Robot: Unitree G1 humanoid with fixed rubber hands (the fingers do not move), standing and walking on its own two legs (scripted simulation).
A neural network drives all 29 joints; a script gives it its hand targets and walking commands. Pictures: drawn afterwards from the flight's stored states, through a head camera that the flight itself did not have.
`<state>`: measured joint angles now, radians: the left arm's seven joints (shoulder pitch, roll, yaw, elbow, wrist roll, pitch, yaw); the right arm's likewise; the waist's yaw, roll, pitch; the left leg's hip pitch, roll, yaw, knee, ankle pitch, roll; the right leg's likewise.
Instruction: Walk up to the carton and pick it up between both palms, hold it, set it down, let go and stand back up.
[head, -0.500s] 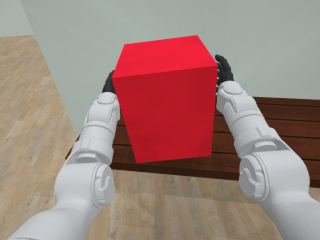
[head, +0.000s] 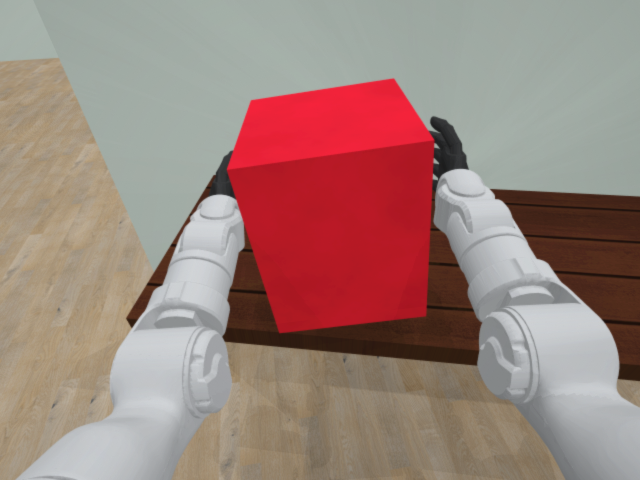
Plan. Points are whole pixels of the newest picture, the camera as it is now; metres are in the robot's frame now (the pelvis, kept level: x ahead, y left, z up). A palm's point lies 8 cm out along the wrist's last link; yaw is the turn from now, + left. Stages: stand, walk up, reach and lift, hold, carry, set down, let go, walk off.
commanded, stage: set down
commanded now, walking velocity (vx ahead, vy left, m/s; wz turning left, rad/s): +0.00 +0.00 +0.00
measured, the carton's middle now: (336, 205) +0.44 +0.01 +0.17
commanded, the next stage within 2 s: none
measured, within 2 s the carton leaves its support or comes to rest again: neither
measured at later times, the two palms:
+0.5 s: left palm (231, 215) +0.43 +0.15 +0.16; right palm (447, 192) +0.43 -0.13 +0.19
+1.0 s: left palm (239, 227) +0.44 +0.15 +0.13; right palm (443, 202) +0.45 -0.14 +0.16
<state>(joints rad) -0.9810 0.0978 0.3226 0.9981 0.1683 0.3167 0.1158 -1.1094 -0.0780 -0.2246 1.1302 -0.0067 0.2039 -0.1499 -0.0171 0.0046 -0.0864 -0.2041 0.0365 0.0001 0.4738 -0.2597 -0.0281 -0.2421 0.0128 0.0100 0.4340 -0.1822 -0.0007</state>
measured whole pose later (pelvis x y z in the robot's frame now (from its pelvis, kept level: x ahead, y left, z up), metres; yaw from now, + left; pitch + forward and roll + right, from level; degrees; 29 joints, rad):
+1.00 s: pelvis +0.01 +0.00 +0.00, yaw +0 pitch +4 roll -1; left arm -0.98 0.07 0.41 1.12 0.17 0.18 0.13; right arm -1.06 -0.03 -0.47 1.14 -0.27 0.09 -0.06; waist -0.02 0.00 -0.09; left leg -0.28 0.04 0.00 0.47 -0.26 -0.03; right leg -0.32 0.01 0.01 0.43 -0.19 0.00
